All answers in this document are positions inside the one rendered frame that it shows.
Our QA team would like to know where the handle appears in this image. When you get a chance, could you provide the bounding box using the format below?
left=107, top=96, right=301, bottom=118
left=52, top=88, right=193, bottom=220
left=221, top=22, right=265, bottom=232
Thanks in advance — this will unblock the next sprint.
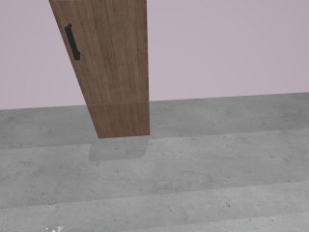
left=64, top=23, right=80, bottom=61

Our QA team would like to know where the cupboard door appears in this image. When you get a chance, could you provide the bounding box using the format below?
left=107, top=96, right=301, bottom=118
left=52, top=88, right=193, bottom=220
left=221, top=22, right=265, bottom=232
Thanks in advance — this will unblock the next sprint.
left=52, top=0, right=146, bottom=104

